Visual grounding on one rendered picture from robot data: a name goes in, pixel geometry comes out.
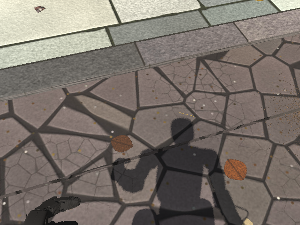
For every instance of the robot left hand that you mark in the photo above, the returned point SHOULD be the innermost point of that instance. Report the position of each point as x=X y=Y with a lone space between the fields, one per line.
x=50 y=208

